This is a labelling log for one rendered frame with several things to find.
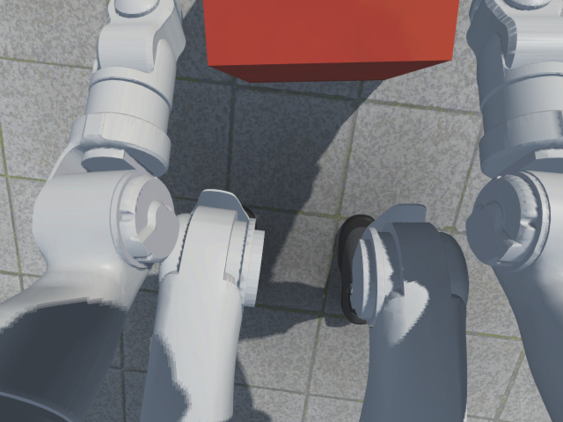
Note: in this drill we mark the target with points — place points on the robot left upper arm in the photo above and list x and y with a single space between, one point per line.
100 233

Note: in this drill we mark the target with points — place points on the robot left foot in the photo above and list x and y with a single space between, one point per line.
250 214

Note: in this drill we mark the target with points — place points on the right robot thigh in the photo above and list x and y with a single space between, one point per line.
417 346

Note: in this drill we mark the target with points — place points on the left robot forearm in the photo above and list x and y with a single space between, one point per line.
125 122

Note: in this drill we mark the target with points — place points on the robot right upper arm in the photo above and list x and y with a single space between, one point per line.
516 227

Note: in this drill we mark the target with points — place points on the carton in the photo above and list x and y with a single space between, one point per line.
273 41

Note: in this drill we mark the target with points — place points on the right robot forearm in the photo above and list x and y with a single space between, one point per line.
518 45

